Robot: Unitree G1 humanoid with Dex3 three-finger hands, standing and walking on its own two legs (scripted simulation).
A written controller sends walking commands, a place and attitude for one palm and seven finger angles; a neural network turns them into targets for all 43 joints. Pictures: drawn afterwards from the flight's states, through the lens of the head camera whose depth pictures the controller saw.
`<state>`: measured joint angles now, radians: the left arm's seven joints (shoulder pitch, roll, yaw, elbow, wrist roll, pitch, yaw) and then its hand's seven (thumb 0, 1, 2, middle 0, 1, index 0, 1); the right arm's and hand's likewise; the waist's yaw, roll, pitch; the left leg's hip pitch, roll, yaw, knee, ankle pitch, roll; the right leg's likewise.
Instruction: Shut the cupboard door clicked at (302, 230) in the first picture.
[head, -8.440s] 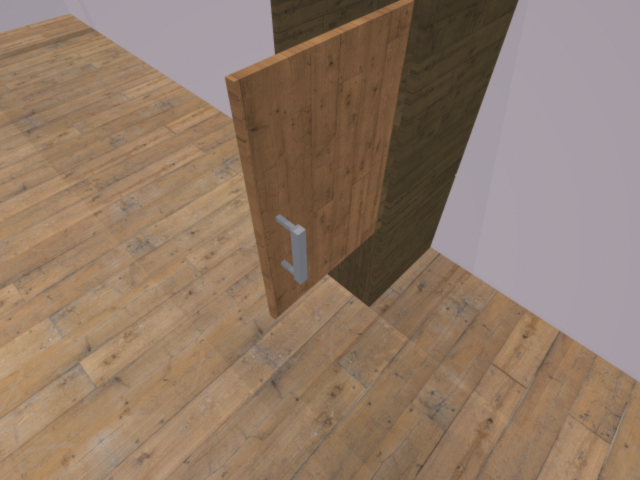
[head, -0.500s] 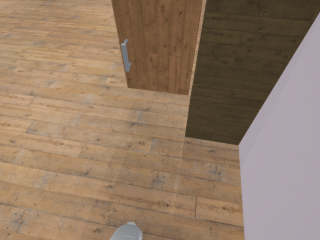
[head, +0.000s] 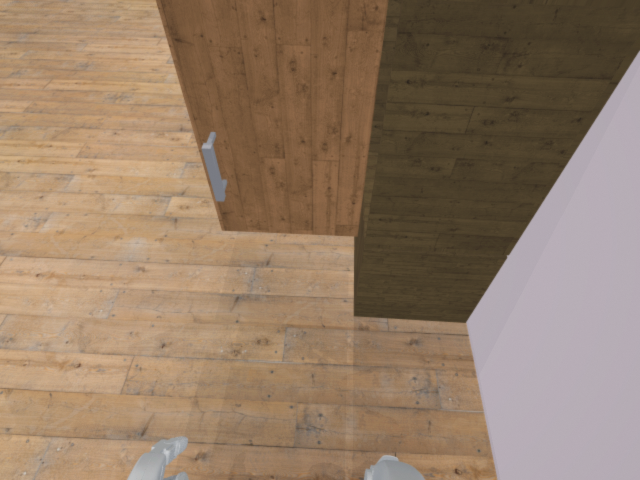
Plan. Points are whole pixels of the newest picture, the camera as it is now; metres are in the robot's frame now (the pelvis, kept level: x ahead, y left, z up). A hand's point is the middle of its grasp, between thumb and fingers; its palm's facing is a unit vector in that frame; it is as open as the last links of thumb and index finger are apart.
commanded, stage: take the last steps up to it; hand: left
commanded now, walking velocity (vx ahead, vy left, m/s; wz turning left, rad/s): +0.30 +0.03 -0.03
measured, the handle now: (216, 167) +0.74 +0.26 -0.10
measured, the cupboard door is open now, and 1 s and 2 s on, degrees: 91 91 91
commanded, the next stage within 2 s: come to a stop and stand still in 0.46 s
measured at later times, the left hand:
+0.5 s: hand out of the picture +0.14 +0.19 -0.19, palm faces +0.09 -0.98 -0.16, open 7.3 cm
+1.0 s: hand (215, 359) +0.33 +0.19 -0.17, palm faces -0.02 -0.96 -0.28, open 7.3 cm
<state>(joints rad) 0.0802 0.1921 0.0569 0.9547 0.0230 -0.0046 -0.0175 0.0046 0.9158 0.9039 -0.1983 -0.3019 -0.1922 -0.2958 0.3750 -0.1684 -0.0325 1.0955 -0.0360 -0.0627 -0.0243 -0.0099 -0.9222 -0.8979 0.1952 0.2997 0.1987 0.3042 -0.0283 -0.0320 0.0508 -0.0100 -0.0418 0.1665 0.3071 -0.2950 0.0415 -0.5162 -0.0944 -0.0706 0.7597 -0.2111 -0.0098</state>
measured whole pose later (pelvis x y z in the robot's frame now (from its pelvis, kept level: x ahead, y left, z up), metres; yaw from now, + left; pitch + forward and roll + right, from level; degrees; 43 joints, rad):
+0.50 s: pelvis +0.19 +0.01 -0.01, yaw +0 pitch +0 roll -2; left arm 0.38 0.17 0.05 1.12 0.02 -0.04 0.00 0.00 0.93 0.90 -0.20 -0.30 -0.20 -0.30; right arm 0.19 -0.19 -0.05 1.03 -0.03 -0.05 0.01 0.01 -0.93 -0.90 0.19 0.30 0.20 0.30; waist 0.03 -0.01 0.04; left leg -0.36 0.05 0.07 0.51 -0.16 0.00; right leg -0.10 -0.03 -0.12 0.47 -0.36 0.01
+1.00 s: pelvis +0.25 -0.01 -0.01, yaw -2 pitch +0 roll +1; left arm 0.18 0.20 0.04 0.99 0.02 0.01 0.03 0.00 0.92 0.90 -0.20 -0.30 -0.20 -0.30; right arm 0.19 -0.19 -0.06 1.05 -0.01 0.05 -0.04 0.00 -0.91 -0.90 0.20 0.30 0.20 0.30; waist -0.02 0.02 0.08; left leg -0.35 0.01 0.04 0.79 -0.49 -0.03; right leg -0.26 -0.02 -0.06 0.57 -0.32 -0.04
